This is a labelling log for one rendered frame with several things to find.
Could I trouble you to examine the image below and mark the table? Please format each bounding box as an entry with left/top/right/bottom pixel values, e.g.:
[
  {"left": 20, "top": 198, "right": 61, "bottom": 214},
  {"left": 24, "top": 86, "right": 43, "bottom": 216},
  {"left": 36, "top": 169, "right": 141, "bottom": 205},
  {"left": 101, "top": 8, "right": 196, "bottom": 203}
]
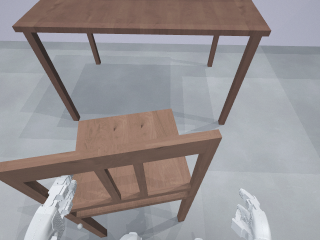
[{"left": 12, "top": 0, "right": 271, "bottom": 125}]

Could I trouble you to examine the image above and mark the chair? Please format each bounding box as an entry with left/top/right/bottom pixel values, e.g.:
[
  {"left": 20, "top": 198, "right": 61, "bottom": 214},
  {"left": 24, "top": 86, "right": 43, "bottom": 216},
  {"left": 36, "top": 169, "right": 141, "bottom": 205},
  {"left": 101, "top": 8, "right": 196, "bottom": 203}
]
[{"left": 0, "top": 108, "right": 222, "bottom": 238}]

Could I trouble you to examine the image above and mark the robot right hand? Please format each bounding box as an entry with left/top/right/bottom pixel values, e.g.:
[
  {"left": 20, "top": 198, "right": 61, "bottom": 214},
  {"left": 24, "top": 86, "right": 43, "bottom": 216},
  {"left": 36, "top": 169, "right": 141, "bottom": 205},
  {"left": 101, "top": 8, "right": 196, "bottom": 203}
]
[{"left": 231, "top": 188, "right": 272, "bottom": 240}]

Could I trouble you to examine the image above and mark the robot left hand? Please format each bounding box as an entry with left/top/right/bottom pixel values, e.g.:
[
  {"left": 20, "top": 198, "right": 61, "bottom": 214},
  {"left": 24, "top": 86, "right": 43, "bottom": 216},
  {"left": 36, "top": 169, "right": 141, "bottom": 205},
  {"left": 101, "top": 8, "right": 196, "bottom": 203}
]
[{"left": 24, "top": 174, "right": 77, "bottom": 240}]

